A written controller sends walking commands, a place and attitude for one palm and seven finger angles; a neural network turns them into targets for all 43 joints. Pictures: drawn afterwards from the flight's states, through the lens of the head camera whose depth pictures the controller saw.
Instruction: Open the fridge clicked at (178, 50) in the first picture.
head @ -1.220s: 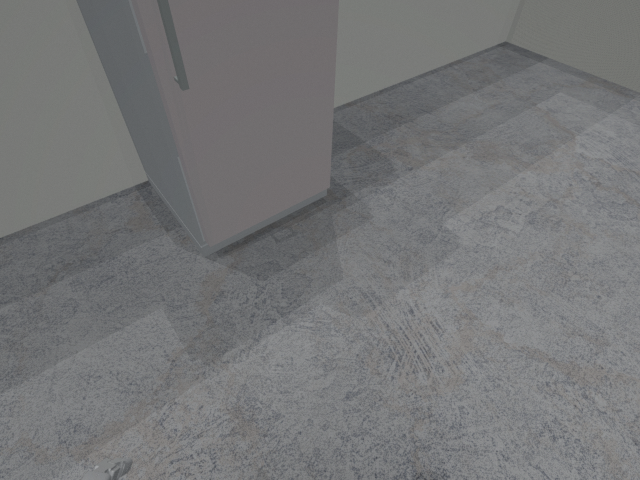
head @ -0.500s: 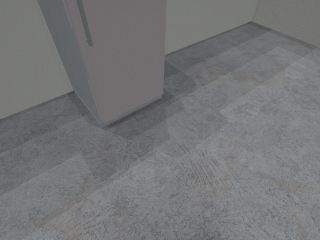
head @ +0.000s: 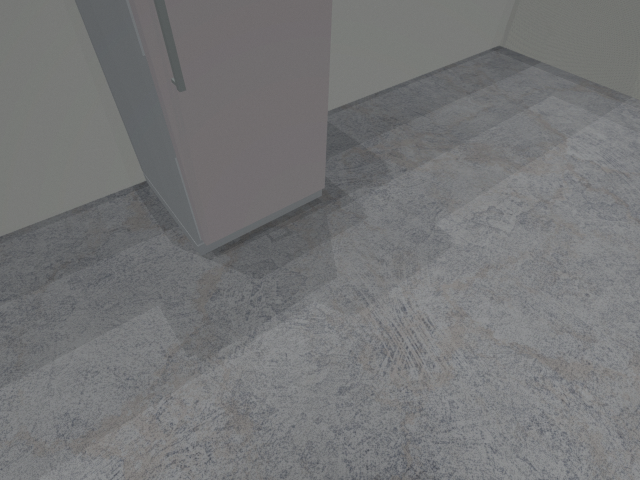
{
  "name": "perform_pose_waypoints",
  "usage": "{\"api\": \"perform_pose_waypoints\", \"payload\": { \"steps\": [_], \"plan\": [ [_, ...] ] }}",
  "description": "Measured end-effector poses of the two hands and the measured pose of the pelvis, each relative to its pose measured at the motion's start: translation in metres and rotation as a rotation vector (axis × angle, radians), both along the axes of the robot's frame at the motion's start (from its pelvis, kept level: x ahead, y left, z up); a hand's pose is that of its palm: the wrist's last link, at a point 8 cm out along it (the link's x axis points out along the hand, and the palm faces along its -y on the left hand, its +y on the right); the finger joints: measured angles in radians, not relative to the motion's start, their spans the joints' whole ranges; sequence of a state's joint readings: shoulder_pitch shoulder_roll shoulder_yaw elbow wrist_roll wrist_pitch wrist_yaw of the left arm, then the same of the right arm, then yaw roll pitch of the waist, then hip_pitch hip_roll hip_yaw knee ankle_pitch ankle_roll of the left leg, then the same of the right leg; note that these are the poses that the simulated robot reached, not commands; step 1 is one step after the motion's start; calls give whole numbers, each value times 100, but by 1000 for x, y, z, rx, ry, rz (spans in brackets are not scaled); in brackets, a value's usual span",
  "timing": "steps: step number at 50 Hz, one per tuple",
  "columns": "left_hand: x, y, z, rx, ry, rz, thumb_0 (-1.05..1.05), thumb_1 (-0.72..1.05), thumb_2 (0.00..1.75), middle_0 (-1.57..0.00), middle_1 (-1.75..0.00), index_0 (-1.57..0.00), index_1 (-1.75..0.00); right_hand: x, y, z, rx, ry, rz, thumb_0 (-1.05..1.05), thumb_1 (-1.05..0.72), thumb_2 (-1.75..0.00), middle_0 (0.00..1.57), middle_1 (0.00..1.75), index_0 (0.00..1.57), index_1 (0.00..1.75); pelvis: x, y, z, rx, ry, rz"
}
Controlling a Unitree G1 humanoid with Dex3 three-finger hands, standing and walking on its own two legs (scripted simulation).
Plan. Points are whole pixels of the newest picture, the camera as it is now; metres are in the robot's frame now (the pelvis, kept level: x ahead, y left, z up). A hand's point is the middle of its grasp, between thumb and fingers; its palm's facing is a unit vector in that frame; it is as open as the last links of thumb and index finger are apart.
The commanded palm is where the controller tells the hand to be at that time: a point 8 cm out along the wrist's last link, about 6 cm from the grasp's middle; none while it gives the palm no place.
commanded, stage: look at it before walking up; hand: left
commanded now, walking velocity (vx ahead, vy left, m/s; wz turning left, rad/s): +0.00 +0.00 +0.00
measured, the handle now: (162, 26) +1.04 +0.44 +0.12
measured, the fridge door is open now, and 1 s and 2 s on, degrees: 0 0 0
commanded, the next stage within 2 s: walk to a spot facing it in 0.22 s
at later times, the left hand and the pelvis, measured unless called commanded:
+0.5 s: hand out of the picture +0.07 +0.23 -0.17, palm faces -0.05 -0.96 -0.28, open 7.4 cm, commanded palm none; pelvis +0.02 +0.00 -0.01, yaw -3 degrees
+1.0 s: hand out of the picture +0.13 +0.13 -0.17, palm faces -0.17 -0.97 -0.15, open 7.4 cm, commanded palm none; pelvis +0.18 -0.04 -0.01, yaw -15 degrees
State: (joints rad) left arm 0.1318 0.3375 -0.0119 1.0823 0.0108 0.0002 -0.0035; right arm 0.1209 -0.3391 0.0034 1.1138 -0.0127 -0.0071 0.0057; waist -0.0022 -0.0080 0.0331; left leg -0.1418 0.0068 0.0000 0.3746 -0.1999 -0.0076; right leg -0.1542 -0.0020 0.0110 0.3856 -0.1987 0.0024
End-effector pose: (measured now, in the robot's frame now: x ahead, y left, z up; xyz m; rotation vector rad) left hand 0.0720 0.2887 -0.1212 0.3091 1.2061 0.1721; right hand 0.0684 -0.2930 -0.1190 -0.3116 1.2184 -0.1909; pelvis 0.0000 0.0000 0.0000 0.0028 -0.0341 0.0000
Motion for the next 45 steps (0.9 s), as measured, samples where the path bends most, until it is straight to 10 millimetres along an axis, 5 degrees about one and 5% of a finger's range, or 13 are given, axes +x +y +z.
{"api": "perform_pose_waypoints", "payload": {
  "steps": [21, 28, 36, 40, 45],
  "plan": [
    [-4, 3, -5, -3, 37, 13, 0, 91, 90, -20, -30, -20, -30, 9, 10, -2, 7, -2, -2, 1, -91, -90, 20, 30, 20, 29, 9, 5, -1, 0, 8, -18],
    [-9, -26, -19, -61, 139, -11, 0, 91, 90, -20, -30, -20, -30, -8, 25, -22, 85, 9, -104, 1, -91, -90, 20, 30, 20, 29, 33, -3, -9, 11, 19, -105],
    [24, -79, -31, -87, 135, -35, 0, 91, 90, -20, -30, -20, -30, -36, 12, -53, 146, 159, -214, 1, -91, -90, 20, 30, 20, 29, 72, -35, -24, -1, 15, -157],
    [27, -99, -24, -109, 175, -18, 0, 91, 90, -20, -30, -20, -30, -6, 5, -38, 151, 144, -226, 1, -91, -90, 20, 30, 20, 29, 97, -44, -12, 8, 22, -188],
    [36, -114, -17, -137, 285, -52, 0, 91, 90, -20, -30, -20, -30, 64, -1, -23, 149, 3, -259, 1, -91, -90, 20, 30, 20, 29, 133, -46, -3, 12, 39, -239]
  ]
}}
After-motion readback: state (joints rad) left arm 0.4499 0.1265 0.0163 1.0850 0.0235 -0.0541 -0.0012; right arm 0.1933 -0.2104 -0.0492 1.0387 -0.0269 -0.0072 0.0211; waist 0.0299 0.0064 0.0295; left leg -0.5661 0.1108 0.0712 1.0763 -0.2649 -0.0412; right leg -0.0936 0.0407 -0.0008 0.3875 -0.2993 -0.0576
